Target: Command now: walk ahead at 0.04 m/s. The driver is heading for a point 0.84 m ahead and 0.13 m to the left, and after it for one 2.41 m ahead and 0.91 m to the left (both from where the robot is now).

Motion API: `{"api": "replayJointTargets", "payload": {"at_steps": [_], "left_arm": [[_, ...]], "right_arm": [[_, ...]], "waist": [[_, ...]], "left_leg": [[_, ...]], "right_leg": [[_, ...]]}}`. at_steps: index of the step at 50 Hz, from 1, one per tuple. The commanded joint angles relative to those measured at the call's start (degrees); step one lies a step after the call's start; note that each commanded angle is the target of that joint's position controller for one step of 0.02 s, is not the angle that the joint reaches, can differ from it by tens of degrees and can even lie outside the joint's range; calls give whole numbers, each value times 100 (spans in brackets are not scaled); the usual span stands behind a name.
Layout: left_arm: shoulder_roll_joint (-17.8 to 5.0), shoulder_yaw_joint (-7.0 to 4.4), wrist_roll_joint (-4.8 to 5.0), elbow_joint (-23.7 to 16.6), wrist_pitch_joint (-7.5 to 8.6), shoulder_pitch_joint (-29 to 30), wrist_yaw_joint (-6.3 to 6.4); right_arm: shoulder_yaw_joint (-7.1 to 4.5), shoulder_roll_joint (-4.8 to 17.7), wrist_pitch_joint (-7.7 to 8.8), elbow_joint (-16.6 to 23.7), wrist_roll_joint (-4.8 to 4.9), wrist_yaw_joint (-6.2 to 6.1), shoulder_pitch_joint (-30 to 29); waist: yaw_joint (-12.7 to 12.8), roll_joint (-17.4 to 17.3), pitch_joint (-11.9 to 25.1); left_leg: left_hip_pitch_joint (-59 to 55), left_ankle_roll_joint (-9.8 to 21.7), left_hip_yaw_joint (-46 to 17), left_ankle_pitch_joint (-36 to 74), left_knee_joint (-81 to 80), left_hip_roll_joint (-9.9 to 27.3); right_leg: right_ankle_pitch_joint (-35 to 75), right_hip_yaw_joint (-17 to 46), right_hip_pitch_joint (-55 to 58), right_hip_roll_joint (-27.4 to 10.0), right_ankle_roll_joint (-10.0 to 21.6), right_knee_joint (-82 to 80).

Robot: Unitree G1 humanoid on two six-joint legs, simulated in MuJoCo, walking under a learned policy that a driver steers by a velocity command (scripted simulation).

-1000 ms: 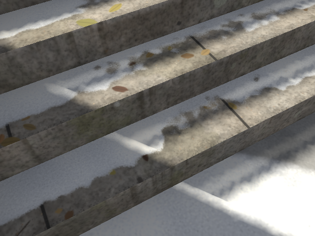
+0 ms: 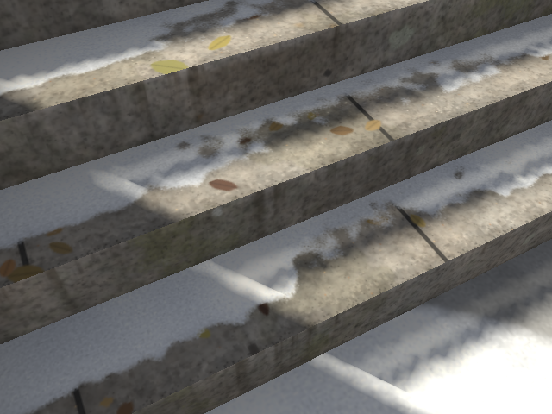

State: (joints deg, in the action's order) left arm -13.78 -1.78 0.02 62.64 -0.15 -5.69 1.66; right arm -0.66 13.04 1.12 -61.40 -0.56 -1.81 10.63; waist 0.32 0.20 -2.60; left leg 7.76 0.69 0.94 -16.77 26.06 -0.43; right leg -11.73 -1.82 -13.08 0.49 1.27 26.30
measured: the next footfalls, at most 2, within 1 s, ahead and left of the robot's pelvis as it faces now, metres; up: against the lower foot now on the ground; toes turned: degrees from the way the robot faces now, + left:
left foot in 0.72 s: +0.39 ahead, +0.08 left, +0.00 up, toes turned +3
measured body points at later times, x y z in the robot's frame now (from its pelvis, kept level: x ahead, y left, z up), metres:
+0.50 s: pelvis +0.13 -0.04 +0.01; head +0.14 -0.05 +0.46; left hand +0.07 +0.21 -0.14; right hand +0.27 -0.30 -0.12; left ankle +0.19 +0.12 -0.67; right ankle +0.04 -0.11 -0.74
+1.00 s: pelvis +0.38 +0.00 +0.01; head +0.40 +0.01 +0.46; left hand +0.52 +0.24 -0.13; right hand +0.31 -0.24 -0.14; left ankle +0.35 +0.08 -0.74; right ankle +0.46 -0.15 -0.57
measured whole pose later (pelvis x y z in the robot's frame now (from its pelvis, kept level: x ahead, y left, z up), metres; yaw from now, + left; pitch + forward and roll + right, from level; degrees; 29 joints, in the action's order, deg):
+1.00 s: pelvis +0.38 +0.00 +0.01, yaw +0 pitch +2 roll +0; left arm -12.8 -1.3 0.6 52.1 3.3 -7.9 -0.1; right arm 0.0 10.8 3.6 -62.6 -1.5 0.3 24.9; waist -2.6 2.1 0.7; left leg 8.8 4.2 4.0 -12.9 19.7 -2.6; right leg -11.6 0.6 -53.4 -7.1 -1.2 86.0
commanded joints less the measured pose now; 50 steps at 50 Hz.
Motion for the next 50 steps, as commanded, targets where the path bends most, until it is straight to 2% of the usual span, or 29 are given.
{"api": "replayJointTargets", "payload": {"at_steps": [1,2,4,7,8,11,13,14,15,16,17,19,21,26,28,29,31,33,34,35,36,37,38,39,40,41,43,45,50], "left_arm": [[-594,-89,0,-96,42,-6,18],[-339,9,-167,75,-4,-439,-19],[-520,-50,-190,8,-43,-327,-74],[-268,3,-244,-281,74,73,-183],[-674,-145,170,-375,276,318,-112],[-347,-103,215,-217,521,-309,-170],[-487,-207,166,119,534,-1136,-165],[-945,-351,155,298,558,-1928,-152],[-1380,-443,155,409,619,-2662,-219],[-949,-284,57,321,722,-2258,-231],[-706,-206,41,162,791,-1859,-250],[-603,-121,43,-40,781,-1379,-300],[-433,-36,0,-35,670,-1488,-281],[-795,-48,-10,-141,559,-1583,-83],[-911,-89,-6,-125,540,-1887,-43],[-858,-88,-9,-81,496,-2024,-61],[-768,-80,35,-130,455,-1946,-71],[-821,-80,5,-250,376,-1646,-35],[-903,-104,-8,-311,332,-1479,-31],[-939,-103,24,-396,316,-1248,-59],[-824,-58,-17,-573,386,-1024,-122],[140,171,-121,-654,577,-1602,-216],[-205,87,162,-518,739,-1669,-262],[-531,-14,341,-641,783,-1324,-295],[-598,-50,333,-753,751,-991,-266],[-573,-82,267,-751,665,-926,-204],[-337,-72,185,-706,467,-1213,-169],[15,0,156,-763,332,-1249,-196],[99,117,-16,-1444,369,-63,-164]], "right_arm": [[-85,579,34,73,5,-23,276],[-15,365,-22,-40,-119,-18,530],[-112,679,-102,40,-113,8,474],[-239,961,-87,-64,-75,6,881],[-382,1366,80,108,228,-70,572],[-341,1019,268,172,269,-40,436],[-284,803,299,374,209,19,85],[-187,476,364,562,176,47,-105],[-166,459,481,803,149,46,-256],[-233,709,553,814,266,80,-283],[-232,704,600,758,336,140,-176],[-287,718,627,698,226,178,-156],[-305,611,572,715,165,230,-185],[-142,308,468,1229,142,226,-1381],[-76,246,467,1308,142,238,-1569],[-67,244,422,1226,185,240,-1396],[-90,409,417,1326,189,279,-1489],[-205,671,452,1200,110,308,-857],[-322,872,482,1002,114,306,-111],[-429,967,485,687,100,292,831],[-534,1286,456,418,78,223,1754],[-474,1644,450,513,-61,210,1414],[-460,1342,471,470,-51,218,1383],[-336,888,474,524,37,237,908],[-201,465,468,575,43,291,522],[-122,331,471,627,-13,336,269],[-73,338,441,559,-76,348,138],[-49,352,354,279,-73,356,703],[-18,481,320,158,-134,75,1465]], "waist": [[-8,-76,352],[50,-228,308],[-14,-349,-285],[-213,-898,-684],[-180,-809,-685],[160,-751,-570],[493,-287,-365],[751,893,-124],[946,1906,213],[632,945,60],[413,538,-91],[151,131,-164],[89,327,-68],[274,268,-381],[380,434,-292],[326,611,-218],[174,520,-276],[-299,645,225],[-675,784,600],[-1136,763,960],[-1421,122,1351],[-551,-1542,1531],[-694,-1109,1593],[-452,-778,657],[-293,-328,201],[-117,-75,-13],[199,-282,-130],[202,-385,-191],[-149,-288,-15]], "left_leg": [[475,118,-212,210,-560,225],[485,286,-643,-701,-858,502],[663,538,-956,-2341,-1044,557],[238,1006,-2077,-2904,-1764,1389],[333,1117,-2225,-2356,-1633,1615],[535,1049,-1955,-1885,-1373,1601],[1355,695,-1058,-899,-406,866],[2391,304,-78,-176,1338,94],[3497,105,48,-1265,3075,-337],[4054,228,-547,-1309,4134,0],[4226,380,-677,-759,4464,253],[4131,436,-517,143,4202,652],[3630,299,-262,441,3860,753],[3025,-68,231,1339,1825,500],[2522,-62,454,1552,1350,256],[2487,-13,441,1394,1469,262],[2492,199,360,1218,1214,233],[1841,498,344,930,1209,31],[1001,669,343,1031,908,-74],[-235,787,362,1466,347,-126],[-1863,975,-563,1276,157,624],[-2651,1717,-3205,2157,-175,2137],[-2300,2118,-4180,485,-1104,2373],[-1595,1970,-3533,-521,-1372,2218],[-852,1747,-2898,-768,-1550,1967],[-155,1552,-2431,-619,-1724,1766],[763,1370,-1673,-215,-1889,1462],[982,1465,-1235,427,-1742,1358],[373,1469,-970,1375,-1518,1346]], "right_leg": [[218,288,543,-235,183,-309],[-662,490,498,-409,220,-418],[-2062,336,-217,-134,302,-134],[-1252,-185,-1135,88,223,909],[-938,-25,-1264,-79,230,1250],[-1118,-16,-692,-224,404,637],[-751,85,813,-95,436,-93],[-1399,1645,1822,-931,862,-891],[-1385,3818,2667,-2052,1582,-1665],[-1263,3931,2606,-2258,1616,-1607],[-847,3311,2427,-2089,1421,-1550],[503,2171,2072,-1723,1077,-1598],[1663,1316,1720,-1343,917,-1664],[2222,516,846,-945,897,-2015],[2455,416,852,-995,924,-2028],[2548,408,1103,-1122,957,-1863],[3494,359,1439,-1282,906,-1536],[5697,297,1868,-1425,795,-657],[6043,247,1803,-1336,741,151],[5755,147,1235,-1028,613,1247],[3526,59,-265,-561,403,3027],[-1836,423,-2081,390,172,5238],[-1899,1287,-2592,381,248,5867],[-1531,911,-3101,-12,276,6069],[-1091,676,-3180,-315,273,6086],[-761,585,-3012,-491,221,6031],[-465,567,-2653,-695,136,5912],[-547,344,-3282,-694,-38,6687],[479,124,-4789,-829,-425,6025]]}}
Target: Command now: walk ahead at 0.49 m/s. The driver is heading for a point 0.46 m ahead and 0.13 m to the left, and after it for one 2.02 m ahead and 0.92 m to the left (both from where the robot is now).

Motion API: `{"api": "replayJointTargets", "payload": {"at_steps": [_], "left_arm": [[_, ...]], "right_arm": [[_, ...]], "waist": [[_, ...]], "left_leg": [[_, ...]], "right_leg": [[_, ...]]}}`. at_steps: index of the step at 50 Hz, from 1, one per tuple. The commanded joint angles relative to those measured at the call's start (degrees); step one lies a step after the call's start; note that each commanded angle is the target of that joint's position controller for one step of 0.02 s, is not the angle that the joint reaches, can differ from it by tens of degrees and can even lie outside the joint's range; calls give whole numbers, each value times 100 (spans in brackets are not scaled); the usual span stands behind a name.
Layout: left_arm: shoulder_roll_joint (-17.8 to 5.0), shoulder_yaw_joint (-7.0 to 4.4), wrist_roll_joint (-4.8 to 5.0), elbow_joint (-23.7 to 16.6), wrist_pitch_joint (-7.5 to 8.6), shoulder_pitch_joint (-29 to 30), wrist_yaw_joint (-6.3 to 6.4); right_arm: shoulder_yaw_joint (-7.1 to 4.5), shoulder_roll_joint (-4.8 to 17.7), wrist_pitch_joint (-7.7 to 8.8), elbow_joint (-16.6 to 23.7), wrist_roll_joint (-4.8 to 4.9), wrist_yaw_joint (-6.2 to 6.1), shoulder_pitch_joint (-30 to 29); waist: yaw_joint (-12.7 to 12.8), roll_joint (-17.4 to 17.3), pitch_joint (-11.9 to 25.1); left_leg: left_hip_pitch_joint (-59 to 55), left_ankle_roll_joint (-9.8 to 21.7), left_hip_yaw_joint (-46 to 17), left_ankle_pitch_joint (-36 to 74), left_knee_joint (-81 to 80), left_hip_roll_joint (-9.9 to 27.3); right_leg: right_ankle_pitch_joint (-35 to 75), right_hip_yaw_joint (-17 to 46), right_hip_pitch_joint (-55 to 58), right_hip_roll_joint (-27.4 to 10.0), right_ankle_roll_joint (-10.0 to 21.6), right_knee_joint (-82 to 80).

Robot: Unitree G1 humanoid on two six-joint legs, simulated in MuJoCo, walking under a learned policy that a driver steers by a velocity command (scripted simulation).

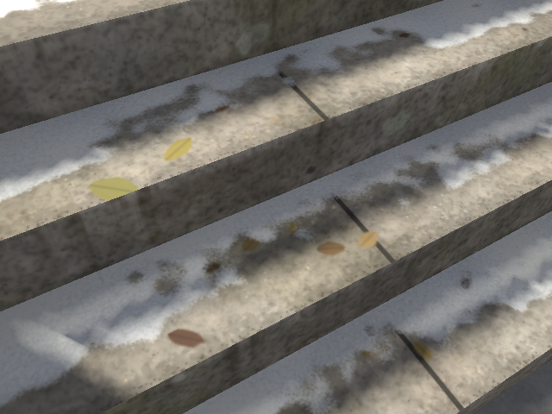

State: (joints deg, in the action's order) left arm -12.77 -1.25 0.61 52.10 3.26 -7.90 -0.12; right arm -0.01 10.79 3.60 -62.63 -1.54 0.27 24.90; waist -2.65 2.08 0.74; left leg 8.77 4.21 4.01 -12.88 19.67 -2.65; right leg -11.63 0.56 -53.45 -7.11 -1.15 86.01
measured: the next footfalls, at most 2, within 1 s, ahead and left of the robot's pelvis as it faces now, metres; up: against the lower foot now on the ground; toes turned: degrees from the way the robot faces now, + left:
right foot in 0.30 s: +0.46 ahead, -0.18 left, +0.18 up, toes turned -1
left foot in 0.94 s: +0.63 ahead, +0.09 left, +0.36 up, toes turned +25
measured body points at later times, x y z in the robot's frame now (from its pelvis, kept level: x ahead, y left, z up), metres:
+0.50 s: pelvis +0.32 -0.11 +0.11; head +0.35 -0.11 +0.56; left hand +0.39 +0.15 -0.02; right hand +0.49 -0.35 -0.01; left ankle +0.21 +0.01 -0.37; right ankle +0.42 -0.17 -0.57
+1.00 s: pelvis +0.57 -0.04 +0.21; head +0.58 -0.06 +0.66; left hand +0.43 +0.13 +0.07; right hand +0.85 -0.14 +0.12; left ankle +0.59 +0.07 -0.39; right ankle +0.44 -0.18 -0.52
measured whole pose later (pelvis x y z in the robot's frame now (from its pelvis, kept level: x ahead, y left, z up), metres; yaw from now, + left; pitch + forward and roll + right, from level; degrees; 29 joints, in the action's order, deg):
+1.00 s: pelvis +0.57 -0.04 +0.21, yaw +27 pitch +8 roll +6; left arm -9.7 2.1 -6.5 64.8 6.6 -24.7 -6.7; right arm 1.3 10.8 -2.3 -44.1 0.5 5.8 -0.2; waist -1.3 3.5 8.6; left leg 53.4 7.7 8.1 -33.1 75.9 -6.2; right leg -5.3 -21.0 -1.3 -11.4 5.0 19.8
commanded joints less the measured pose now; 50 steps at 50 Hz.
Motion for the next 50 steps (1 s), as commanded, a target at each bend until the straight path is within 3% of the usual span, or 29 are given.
{"api": "replayJointTargets", "payload": {"at_steps": [1,4,8,10,12,13,14,15,16,17,18,20,21,23,24,25,28,29,32,36,40,41,43,44,45,47,48,49,50], "left_arm": [[75,85,-610,-740,-145,635,-56],[156,100,-463,-1415,-291,1295,62],[342,284,-379,-2544,-93,2746,91],[608,528,-307,-3241,-65,3543,37],[939,680,-202,-3078,-166,2569,-79],[730,548,-130,-2742,-233,1695,-77],[201,241,-125,-2361,-254,158,-34],[-274,-31,-194,-1997,-262,-1347,13],[-856,-277,-282,-1630,-170,-1927,112],[-1730,-490,-318,-1416,-95,-1878,149],[-1408,-463,-230,-1453,-150,-1010,78],[-403,-250,-201,-1094,-126,219,24],[89,-137,-226,-766,-119,278,69],[555,-14,-355,-237,-17,-59,-4],[552,128,-570,-254,-19,-376,-231],[355,67,-550,118,15,-709,-318],[149,73,-580,278,135,-112,-430],[128,98,-611,445,166,-349,-419],[260,286,-754,823,212,-668,-382],[122,404,-933,1102,367,-1844,-223],[78,480,-1107,1458,209,-3003,-416],[-211,421,-1018,1247,153,-2400,-590],[-223,435,-791,1102,171,-2034,-686],[-519,392,-614,973,296,-1634,-643],[-797,313,-612,1059,464,-1820,-639],[-1390,78,-402,1041,529,-1964,-546],[-1579,-15,-483,1043,453,-1703,-581],[-1479,-36,-746,914,422,-1660,-609],[-1276,-38,-933,925,358,-1561,-737]], "right_arm": [[-151,796,187,34,23,-158,531],[-251,826,325,-84,6,-210,997],[-273,680,301,-263,-129,-300,1409],[-202,516,142,-460,41,-398,1472],[-153,518,-7,-94,261,-364,812],[-166,737,-6,238,247,-269,462],[-340,1473,150,382,219,-108,384],[-616,2101,349,483,463,25,-101],[-629,1697,555,669,605,166,-290],[-511,888,580,1061,527,258,57],[-551,654,508,923,188,221,467],[-478,81,213,1217,-34,73,54],[-412,-86,119,1382,-205,22,-310],[-300,-313,-100,1724,-63,-62,-708],[-139,-209,2,1368,218,570,-619],[-226,-18,76,1308,227,756,-487],[-287,406,106,1354,261,737,-809],[-247,385,21,1283,268,784,-823],[-39,251,-65,1485,201,686,-1387],[128,238,-138,1762,209,632,-2455],[179,240,-296,2041,233,383,-3315],[201,161,-383,2075,192,408,-3491],[243,106,-581,2252,121,466,-4096],[231,-16,-652,2244,98,638,-3494],[172,125,-703,2412,187,678,-3402],[135,184,-624,2312,149,710,-2708],[87,243,-574,2270,203,658,-2316],[-52,621,-541,1910,272,478,-1435],[-237,930,-599,1372,190,359,130]], "waist": [[126,-398,-459],[-114,-813,-658],[-431,-752,-971],[-580,-863,-1109],[-115,-389,-261],[200,-446,568],[979,-1188,1956],[1839,-1480,2676],[1906,-581,2989],[1463,2140,3694],[877,1497,3839],[85,241,1787],[-30,119,764],[-218,143,25],[333,-46,-291],[159,-214,-291],[-198,-334,218],[-200,226,283],[-296,-293,212],[167,94,421],[725,307,175],[564,351,74],[489,256,68],[-107,740,106],[-332,659,365],[-423,1177,606],[-619,1405,658],[-670,1098,1315],[-1091,617,1759]], "left_leg": [[80,1124,-1345,1085,-929,1507],[-1397,1335,-2101,159,-1006,2057],[-2540,957,-2107,-264,-1103,2210],[-1716,751,-1694,649,-1941,1867],[280,699,-938,2962,-2656,1518],[513,663,-636,5406,-1921,1264],[96,603,-726,8503,-483,1478],[-323,258,-777,9469,1111,1520],[879,-59,-924,6809,3028,940],[1835,-234,-1096,124,6242,-455],[1922,-183,-1929,400,8235,-224],[2657,-163,-948,1400,8821,473],[3173,-32,-936,1631,8886,557],[3888,213,-954,1220,9609,377],[4477,878,-2131,2119,9918,73],[5043,1060,-2181,2097,9865,22],[5570,1298,-2007,1785,10184,-90],[6056,1344,-1716,1505,11956,-244],[7310,1404,-1695,1454,12268,-180],[7457,1211,-749,1628,10776,311],[8787,1110,-945,1182,9335,496],[8392,1023,-567,363,8660,797],[7142,1030,266,-544,7608,775],[5780,1028,779,-494,7599,495],[5055,977,948,-460,7343,105],[4727,617,911,-1389,5484,-443],[4258,546,879,-1433,4572,-672],[2642,737,323,-499,4790,-830],[486,1012,-672,457,4022,-768]], "right_leg": [[-85,-627,-909,97,-61,709],[-1454,-215,-3287,-93,224,2642],[-2972,36,-5288,-257,573,3113],[-3341,-231,-4225,-308,662,1669],[-1249,-876,309,-14,831,-851],[-713,-1206,2163,483,789,-1232],[-798,-966,4021,947,806,-1225],[-243,-429,4888,875,853,-2254],[-623,1385,5921,-51,990,-3630],[853,4406,6275,-1991,1251,-5645],[226,5071,5533,-1847,1132,-6028],[-2707,3542,3653,-1575,1025,-5987],[-2953,2804,2811,-1322,938,-5750],[-2755,1806,2243,-1112,829,-5887],[-971,1843,2270,-1076,834,-6299],[-281,1581,2509,-1218,883,-6312],[-398,215,2615,-993,932,-6702],[-116,170,2958,-1003,1057,-6870],[-10,-502,3570,-777,802,-6900],[481,-1222,4508,-399,641,-7198],[1150,-811,6317,-1239,1012,-7536],[1541,-1041,6175,-1532,1141,-7922],[2063,-1457,5283,-1413,1311,-8425],[5384,-1875,4654,-1367,1293,-8182],[8773,-2014,4644,-1411,1356,-7578],[10093,-1922,6177,-1559,1502,-6686],[10323,-1915,6333,-1537,1660,-6164],[10647,-1858,5303,-1258,1597,-5129],[9204,-1534,3526,-1024,1521,-3736]]}}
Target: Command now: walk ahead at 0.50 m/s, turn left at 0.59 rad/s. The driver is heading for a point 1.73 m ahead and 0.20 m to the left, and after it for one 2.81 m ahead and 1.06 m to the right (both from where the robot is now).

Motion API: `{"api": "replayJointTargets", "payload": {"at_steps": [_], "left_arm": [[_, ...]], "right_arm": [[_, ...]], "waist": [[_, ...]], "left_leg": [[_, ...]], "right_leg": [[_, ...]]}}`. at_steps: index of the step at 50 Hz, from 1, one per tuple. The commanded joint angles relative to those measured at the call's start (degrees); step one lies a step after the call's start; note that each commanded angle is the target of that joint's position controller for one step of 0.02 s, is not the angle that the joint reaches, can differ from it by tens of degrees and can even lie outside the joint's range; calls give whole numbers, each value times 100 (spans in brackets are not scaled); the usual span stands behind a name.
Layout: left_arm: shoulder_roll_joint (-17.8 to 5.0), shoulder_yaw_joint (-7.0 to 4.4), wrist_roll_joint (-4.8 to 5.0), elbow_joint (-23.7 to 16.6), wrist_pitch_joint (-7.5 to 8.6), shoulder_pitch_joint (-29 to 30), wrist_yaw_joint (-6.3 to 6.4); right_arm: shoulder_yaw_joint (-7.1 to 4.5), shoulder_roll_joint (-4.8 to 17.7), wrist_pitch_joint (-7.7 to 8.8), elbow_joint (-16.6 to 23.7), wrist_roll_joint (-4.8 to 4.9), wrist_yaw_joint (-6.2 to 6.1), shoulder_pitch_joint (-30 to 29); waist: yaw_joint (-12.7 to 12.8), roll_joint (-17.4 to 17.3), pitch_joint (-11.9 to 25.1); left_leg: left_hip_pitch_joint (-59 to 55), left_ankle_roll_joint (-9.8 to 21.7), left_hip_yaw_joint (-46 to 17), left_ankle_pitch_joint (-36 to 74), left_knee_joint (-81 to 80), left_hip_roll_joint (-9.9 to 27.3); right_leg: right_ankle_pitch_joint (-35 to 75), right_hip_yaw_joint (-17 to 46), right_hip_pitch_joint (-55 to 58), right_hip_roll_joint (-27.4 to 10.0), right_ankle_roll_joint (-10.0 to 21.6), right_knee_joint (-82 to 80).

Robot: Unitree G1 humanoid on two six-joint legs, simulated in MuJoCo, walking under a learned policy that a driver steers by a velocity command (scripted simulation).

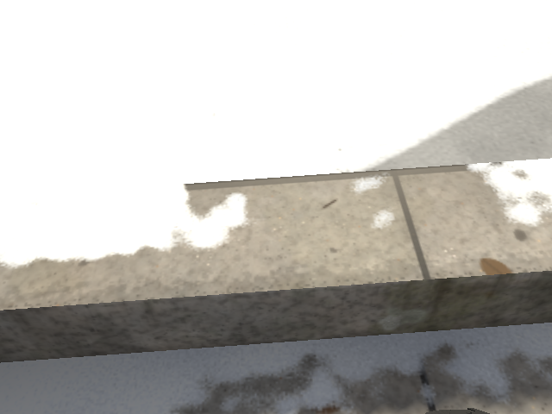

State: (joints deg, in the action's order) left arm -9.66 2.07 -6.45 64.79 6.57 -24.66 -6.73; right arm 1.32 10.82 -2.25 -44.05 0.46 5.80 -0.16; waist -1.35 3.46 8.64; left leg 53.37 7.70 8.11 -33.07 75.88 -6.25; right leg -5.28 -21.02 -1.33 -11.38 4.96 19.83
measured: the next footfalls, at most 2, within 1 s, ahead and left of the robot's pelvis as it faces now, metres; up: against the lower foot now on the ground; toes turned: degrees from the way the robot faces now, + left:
right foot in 0.38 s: +0.40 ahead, -0.11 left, +0.18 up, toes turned +11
left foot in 0.96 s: +0.69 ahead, +0.19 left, +0.36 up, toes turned +22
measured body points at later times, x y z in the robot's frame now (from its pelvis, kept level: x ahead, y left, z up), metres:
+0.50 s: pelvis +0.27 -0.04 +0.21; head +0.26 -0.05 +0.66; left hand +0.43 +0.20 +0.13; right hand +0.33 -0.27 +0.06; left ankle +0.12 +0.09 -0.38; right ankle +0.36 -0.12 -0.42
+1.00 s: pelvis +0.55 +0.05 +0.34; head +0.56 +0.04 +0.79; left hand +0.38 +0.15 +0.19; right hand +0.88 +0.02 +0.30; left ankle +0.65 +0.17 -0.24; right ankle +0.38 -0.12 -0.39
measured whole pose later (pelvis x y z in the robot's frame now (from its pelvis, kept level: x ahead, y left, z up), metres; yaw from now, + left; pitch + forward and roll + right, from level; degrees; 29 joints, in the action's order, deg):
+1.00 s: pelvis +0.55 +0.05 +0.34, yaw +17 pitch +9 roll +5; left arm -3.9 3.0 -4.3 66.9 7.5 -33.4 -6.6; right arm 4.0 6.4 -0.8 -42.6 -2.6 6.2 -11.6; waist 5.3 3.9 9.1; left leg 61.7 8.0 11.3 -26.8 78.2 0.2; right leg -12.0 -4.1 3.1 -6.6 3.4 13.0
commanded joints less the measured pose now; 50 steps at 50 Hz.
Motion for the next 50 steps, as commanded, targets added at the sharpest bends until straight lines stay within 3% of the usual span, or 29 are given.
{"api": "replayJointTargets", "payload": {"at_steps": [1,2,4,6,7,9,10,12,13,16,17,19,20,21,22,23,24,26,28,33,34,37,40,41,43,45,48,49,50], "left_arm": [[-1204,-312,-309,-475,-126,425,-313],[-1200,-448,333,-683,-262,730,-350],[-315,-233,273,-1031,-210,1443,-48],[-149,-85,26,-1454,-193,1871,142],[-279,-77,128,-1496,-266,1782,236],[-547,-100,333,-1682,-318,1942,348],[-477,-26,423,-1854,-304,2408,403],[-295,144,422,-2214,-254,3179,481],[-421,154,387,-2539,-265,3607,552],[-107,312,444,-3145,-538,4803,473],[-11,302,450,-2950,-588,4060,317],[-864,-7,437,-2439,-598,2979,206],[-1254,-191,416,-2055,-509,1943,247],[-1196,-235,390,-1671,-530,741,301],[-1510,-374,188,-1364,-651,-374,419],[-1603,-399,200,-1109,-473,-465,506],[-1653,-453,363,-1177,-366,503,514],[-256,-167,346,-734,-334,1037,475],[539,35,372,-505,-263,1592,527],[163,-50,-40,-189,-120,777,368],[105,-55,-102,27,-154,226,373],[271,90,-231,371,-164,-538,362],[137,138,-301,524,-100,-1252,285],[131,160,-266,632,-86,-1715,268],[305,216,89,420,-59,-1371,99],[-327,154,304,186,110,-1200,14],[-1199,-197,400,102,184,-1219,65],[-1378,-332,312,-60,169,-958,77],[-841,-276,31,-94,222,-1556,-4]], "right_arm": [[-430,1256,-17,-1108,-99,-258,3845],[-559,1484,-5,-922,-324,-210,3939],[-384,731,338,-1552,-394,-239,3612],[-74,-95,502,-1775,-307,-153,2596],[59,-332,547,-1838,-420,-58,2069],[41,-116,732,-1615,-393,-44,1415],[21,-20,759,-1726,-516,-110,1958],[58,-74,778,-2060,-803,-197,2760],[46,71,817,-2142,-846,-146,2993],[-141,748,903,-1430,-309,83,2513],[-205,1076,970,-1410,-120,104,2567],[-421,1500,1127,-1265,86,126,2597],[-480,1212,1176,-1584,-239,220,3069],[-341,371,1144,-1791,-583,299,3920],[-326,44,952,-1829,-549,349,3420],[-429,148,872,-1745,-293,292,2655],[-459,322,818,-1735,-123,172,2381],[-343,217,708,-1474,-261,-37,1760],[-196,-29,562,-1350,-358,-127,1656],[7,12,453,-1052,-288,-6,994],[98,-104,444,-1048,-285,10,817],[253,-157,508,-537,-234,-184,-93],[287,84,346,184,-190,-218,-1355],[296,1,232,297,-234,-190,-1529],[340,-222,-27,649,-388,-102,-2174],[248,-102,-43,747,-383,29,-2206],[119,-24,163,518,-371,82,-1385],[16,166,236,280,-399,52,-385],[10,405,283,32,-76,-10,457]], "waist": [[-1344,-721,1084],[-1277,-1084,781],[-700,-913,-10],[76,-484,-213],[459,-33,-416],[683,-254,-539],[415,-906,-575],[183,-578,-651],[155,108,-332],[162,-869,-547],[526,-1266,-417],[674,-1193,26],[604,-885,648],[665,438,2029],[1325,1484,1615],[1399,1279,240],[899,987,-559],[385,-654,-335],[-101,-622,-277],[-51,-395,-697],[114,142,-686],[279,-195,-896],[584,-212,-859],[720,107,-910],[546,292,-961],[224,612,-598],[-125,903,-224],[-434,1026,450],[-257,-36,1583]], "left_leg": [[-5712,1275,-3212,2640,-3406,341],[-5085,1603,-5529,2557,-5002,1224],[-4312,1382,-4938,1806,-4603,1153],[-3897,973,-3831,1995,-4428,836],[-3229,835,-3240,2691,-4468,756],[-2190,657,-2449,2710,-5163,679],[-2102,758,-2835,2259,-5426,762],[-2348,465,-2957,1547,-5436,781],[-2401,269,-2907,1570,-5344,728],[203,728,-3090,2198,-7266,1135],[-278,1084,-3014,4955,-7086,1473],[-3548,882,-2429,10058,-5771,1646],[-3878,561,-2151,10700,-4148,1363],[-2008,375,-2309,8176,-2679,750],[-289,118,-2616,2908,-145,-253],[923,115,-3009,3268,2301,-241],[1383,150,-2740,3802,3045,-36],[1255,508,-2587,4025,3531,110],[1506,700,-2593,3716,3723,317],[2411,678,-1616,3581,3697,651],[2939,774,-1355,3068,5277,553],[4465,1047,-1580,2711,5308,708],[3932,754,-694,3558,3100,1284],[3936,648,-478,3758,3068,1349],[1817,544,146,2778,1949,1423],[69,403,547,1969,1360,840],[-412,346,441,630,-715,355],[-1732,448,153,1726,-698,293],[-4422,981,-1500,2458,-1025,831]], "right_leg": [[3115,1047,-4171,358,475,4821],[809,2402,-5034,1249,303,8143],[924,3458,-6586,1529,521,10276],[296,3511,-7435,1485,847,10801],[330,3204,-7370,1278,933,10395],[-872,2566,-6909,1021,790,10070],[-1809,2558,-7185,1166,768,11282],[-2196,2675,-7793,1027,912,10850],[-1520,2509,-7276,788,828,9148],[-2326,1657,-3439,765,-144,6690],[-1852,984,-2904,1227,-420,7048],[-1893,861,-3642,1727,-166,5025],[-342,1961,-2572,1427,382,4482],[-740,4604,-183,617,1417,3165],[-3299,7472,409,-275,1947,826],[-5463,7993,-564,-230,1406,270],[-5077,7266,-1566,-282,1291,474],[-3277,5664,-2223,-204,1201,758],[-2176,4637,-2399,65,941,541],[-1522,2865,-2309,343,778,-186],[-1328,3084,-1947,246,1019,-334],[-1389,3149,-705,-53,949,-400],[-889,2805,-712,-86,848,-1008],[-506,2816,-575,-117,896,-1093],[736,2278,-1885,-260,947,-1779],[4187,1923,-2118,-279,1080,-1495],[8027,1800,587,-579,732,-377],[8933,1766,416,-468,547,395],[7778,2223,-1704,-47,339,1663]]}}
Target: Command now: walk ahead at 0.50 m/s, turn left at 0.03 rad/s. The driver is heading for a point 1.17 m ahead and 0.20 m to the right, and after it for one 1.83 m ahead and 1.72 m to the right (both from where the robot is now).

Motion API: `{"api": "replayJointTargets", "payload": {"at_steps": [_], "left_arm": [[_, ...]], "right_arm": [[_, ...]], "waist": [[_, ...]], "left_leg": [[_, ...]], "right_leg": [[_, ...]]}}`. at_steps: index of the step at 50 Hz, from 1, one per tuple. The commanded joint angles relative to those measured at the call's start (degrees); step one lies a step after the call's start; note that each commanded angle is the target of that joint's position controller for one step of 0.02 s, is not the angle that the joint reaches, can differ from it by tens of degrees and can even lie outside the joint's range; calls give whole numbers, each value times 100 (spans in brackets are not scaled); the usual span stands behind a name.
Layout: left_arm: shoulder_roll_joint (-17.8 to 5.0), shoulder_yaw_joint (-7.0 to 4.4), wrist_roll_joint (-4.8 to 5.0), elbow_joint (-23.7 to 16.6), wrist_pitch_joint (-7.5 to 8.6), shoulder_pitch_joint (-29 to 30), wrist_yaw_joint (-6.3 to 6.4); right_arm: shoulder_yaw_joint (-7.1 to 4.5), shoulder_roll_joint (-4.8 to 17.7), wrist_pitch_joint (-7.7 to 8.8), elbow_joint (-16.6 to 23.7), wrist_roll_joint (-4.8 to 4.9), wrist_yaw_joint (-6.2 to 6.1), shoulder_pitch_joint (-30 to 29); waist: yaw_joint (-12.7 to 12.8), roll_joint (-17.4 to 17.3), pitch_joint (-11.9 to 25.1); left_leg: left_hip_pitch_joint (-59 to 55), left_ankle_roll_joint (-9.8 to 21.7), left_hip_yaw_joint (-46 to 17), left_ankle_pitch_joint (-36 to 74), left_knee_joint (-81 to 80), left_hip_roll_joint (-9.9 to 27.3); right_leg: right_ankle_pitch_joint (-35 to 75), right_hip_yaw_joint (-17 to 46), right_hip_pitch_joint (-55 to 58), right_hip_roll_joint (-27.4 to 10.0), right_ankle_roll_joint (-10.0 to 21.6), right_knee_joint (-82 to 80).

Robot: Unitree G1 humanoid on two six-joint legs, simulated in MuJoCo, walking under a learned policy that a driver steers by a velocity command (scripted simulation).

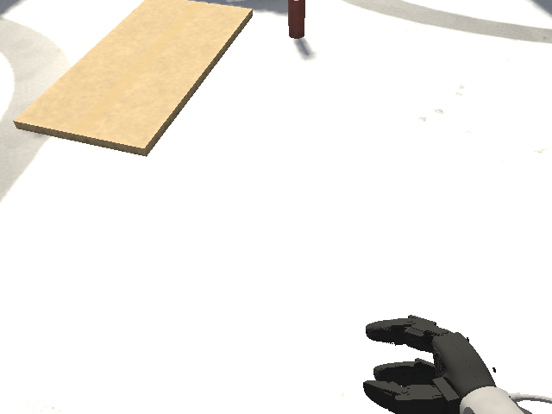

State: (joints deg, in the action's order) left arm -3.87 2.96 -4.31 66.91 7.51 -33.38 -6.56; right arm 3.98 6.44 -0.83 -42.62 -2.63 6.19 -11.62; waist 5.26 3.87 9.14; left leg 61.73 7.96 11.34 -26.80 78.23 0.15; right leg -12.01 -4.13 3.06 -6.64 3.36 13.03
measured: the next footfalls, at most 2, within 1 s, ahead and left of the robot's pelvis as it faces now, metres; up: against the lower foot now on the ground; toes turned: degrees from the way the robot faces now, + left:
right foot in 0.52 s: +0.47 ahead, -0.15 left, +0.18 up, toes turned -3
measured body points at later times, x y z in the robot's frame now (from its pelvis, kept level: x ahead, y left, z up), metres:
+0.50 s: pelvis +0.28 -0.03 +0.15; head +0.29 -0.04 +0.60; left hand +0.53 +0.17 +0.08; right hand +0.27 -0.23 -0.01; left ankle +0.13 +0.09 -0.58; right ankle +0.43 -0.15 -0.56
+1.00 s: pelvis +0.53 -0.05 +0.16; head +0.56 -0.05 +0.61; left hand +0.49 +0.19 +0.02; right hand +0.76 -0.27 +0.07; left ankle +0.73 +0.10 -0.53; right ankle +0.43 -0.15 -0.58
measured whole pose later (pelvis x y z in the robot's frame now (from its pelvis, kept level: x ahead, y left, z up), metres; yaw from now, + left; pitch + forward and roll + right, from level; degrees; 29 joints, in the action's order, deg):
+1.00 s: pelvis +0.53 -0.05 +0.16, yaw +0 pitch +3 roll -2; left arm -10.7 -3.5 0.9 58.4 5.0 -23.1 0.9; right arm -3.8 11.5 4.3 -48.7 1.6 0.2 -1.1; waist 4.8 -1.7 1.0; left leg 40.1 1.9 -0.4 3.6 36.0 5.8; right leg -15.7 -3.9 -0.3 3.1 2.3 12.4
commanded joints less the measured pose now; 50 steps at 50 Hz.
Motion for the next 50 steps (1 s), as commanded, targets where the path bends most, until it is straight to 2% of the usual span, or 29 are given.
{"api": "replayJointTargets", "payload": {"at_steps": [1,2,3,4,6,7,9,10,12,15,17,20,24,26,27,28,29,30,31,33,34,35,36,37,38,39,42,46,50], "left_arm": [[-1181,-344,-176,-432,68,-401,-69],[-674,-380,-28,-420,-33,44,-141],[-765,-477,159,-419,-50,306,-121],[-680,-464,112,-599,26,628,-2],[-531,-334,161,-1121,-15,1413,222],[-450,-281,187,-1205,-127,1489,289],[-553,-338,101,-1220,-294,1643,313],[-587,-337,55,-1240,-319,1726,286],[-780,-393,-26,-1455,-212,2175,273],[-935,-398,-5,-1797,-157,3052,221],[-756,-370,41,-1926,-235,3363,234],[-890,-463,86,-2142,-441,3732,293],[-1095,-631,166,-2416,-380,4221,461],[-1328,-780,301,-2330,-207,3850,574],[-1523,-863,280,-2165,-124,3114,639],[-1654,-822,292,-1886,-124,2009,605],[-1615,-881,188,-1320,-187,426,659],[-1790,-1005,123,-1065,-132,283,742],[-1773,-1018,175,-1153,-96,928,789],[-926,-771,208,-1314,-151,1741,760],[-636,-674,214,-1414,-176,1952,748],[-578,-667,185,-1465,-171,2031,742],[-617,-690,156,-1479,-155,1981,727],[-1219,-767,480,-1462,-105,2114,681],[-1276,-767,535,-1427,-65,2079,675],[-1330,-766,505,-1369,-65,1908,698],[-1439,-781,425,-1267,-122,1538,747],[-1462,-779,515,-1121,-144,1054,765],[-1503,-820,542,-963,-259,736,775]], "right_arm": [[-411,1250,24,-546,17,-117,2950],[-594,1599,97,-1071,-146,-167,4133],[-630,1588,343,-1224,-154,-277,3952],[-613,1409,498,-1332,-60,-316,3325],[-437,579,584,-1592,48,-277,2566],[-321,115,567,-1638,-82,-275,2128],[-377,156,694,-1449,-145,-283,1688],[-405,122,767,-1391,-101,-324,1468],[-417,235,887,-1195,-134,-399,1444],[-502,640,888,-1252,-268,-434,2511],[-540,739,885,-1320,-122,-317,3070],[-618,893,959,-1457,1,-158,3402],[-772,1002,898,-1603,108,-221,3594],[-837,1064,802,-1553,129,-318,3503],[-780,788,801,-1453,49,-381,3589],[-556,164,890,-1305,-21,-439,4482],[-637,534,860,-1244,-61,-300,3717],[-782,754,777,-1038,24,-245,2878],[-820,809,801,-1086,77,-310,2659],[-736,413,844,-1173,-122,-417,2768],[-686,236,804,-1144,-147,-412,2711],[-686,178,761,-1145,-117,-398,2617],[-691,201,746,-1143,-76,-386,2542],[-913,904,715,-796,621,-664,2357],[-898,930,678,-721,603,-778,2108],[-871,838,669,-636,474,-815,1952],[-832,671,643,-499,343,-762,1510],[-813,694,584,-310,397,-656,812],[-787,762,607,-83,445,-517,252]], "waist": [[-1586,-784,1844],[-1806,-1733,1457],[-1602,-985,617],[-1226,-895,-94],[-636,-76,41],[-282,135,-54],[77,70,-354],[202,-190,-505],[96,-306,-477],[-465,-508,-280],[-633,-655,-488],[-662,-845,-971],[-740,-817,-938],[-538,-704,-510],[-421,-439,355],[-396,929,1853],[393,1097,1531],[553,613,390],[285,430,-374],[-289,-172,-472],[-463,-314,-382],[-513,-373,-366],[-496,-263,-385],[-718,-227,-557],[-676,-237,-706],[-619,-270,-813],[-464,-68,-980],[-224,-134,-1072],[-51,-90,-1321]], "left_leg": [[-6432,1167,-3543,842,-3041,596],[-6060,1718,-5668,344,-4812,1430],[-4997,1195,-5831,-882,-5118,1370],[-4293,1114,-5193,-682,-4915,1313],[-4248,962,-4358,1287,-4839,1461],[-3884,660,-3832,1626,-5001,1414],[-3405,480,-2472,1924,-5411,1133],[-3150,381,-1980,1733,-5673,824],[-2896,389,-1378,2230,-6077,619],[-3989,485,-1081,3478,-6185,637],[-4204,510,-1000,3846,-6390,790],[-4923,587,-1228,3784,-6551,1190],[-6696,480,-1479,4546,-6167,1589],[-6661,107,-1208,5438,-5464,1240],[-6068,-233,-912,4988,-4541,808],[-3849,-691,-880,2648,-3049,60],[-2422,-823,-1113,-469,-1856,-642],[-1507,-488,-1672,-96,-752,-307],[-1360,-267,-1748,477,-293,55],[-2021,-48,-1857,1292,-318,475],[-2207,-110,-1798,1432,-445,578],[-2172,-199,-1719,1379,-534,616],[-2003,-284,-1672,1406,-661,613],[-1787,-411,-1578,1516,-893,817],[-1591,-530,-1574,1645,-1224,915],[-1471,-626,-1522,1883,-1563,949],[-1687,-695,-1354,2779,-2639,876],[-2155,-668,-1132,3349,-3854,594],[-2002,-520,-1113,2870,-4576,494]], "right_leg": [[5564,871,-3374,239,489,3646],[1037,1470,-4318,1173,229,7280],[1513,2311,-5074,1035,330,9197],[1516,2217,-5591,1011,358,9918],[1101,2199,-6208,1000,645,10418],[1427,2135,-6337,804,830,10165],[917,1669,-6125,485,736,9161],[874,1506,-5984,373,689,8673],[1050,1105,-5489,171,493,7788],[1731,658,-5497,-62,19,5961],[1719,420,-4792,-53,-205,4442],[1864,406,-4433,75,-218,3203],[789,212,-4295,328,12,1800],[1320,-20,-2817,630,345,1355],[2179,211,-1076,419,776,1945],[1864,1969,2030,-754,1882,1775],[720,3694,2667,-1301,1998,533],[-542,3473,1920,-1079,1292,179],[-791,2880,719,-949,1008,121],[303,2191,-747,-922,1073,-120],[705,2024,-1033,-862,1111,-230],[952,1789,-1095,-795,1156,-327],[1075,1577,-1075,-711,1191,-401],[796,1610,-1039,-740,1032,-436],[716,1603,-1201,-787,1008,-533],[676,1556,-1276,-806,1020,-593],[1014,1089,-1514,-579,925,-661],[1251,719,-1171,-450,770,-616],[1397,771,-212,-722,755,-235]]}}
